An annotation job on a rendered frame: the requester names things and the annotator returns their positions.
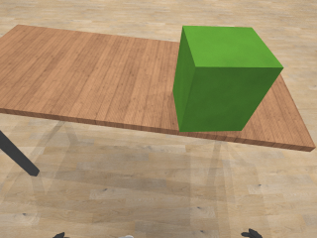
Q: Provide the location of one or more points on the carton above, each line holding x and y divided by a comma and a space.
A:
222, 75

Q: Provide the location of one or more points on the robot right hand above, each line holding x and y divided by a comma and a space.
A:
251, 234

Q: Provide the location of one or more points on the table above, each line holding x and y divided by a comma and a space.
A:
119, 82

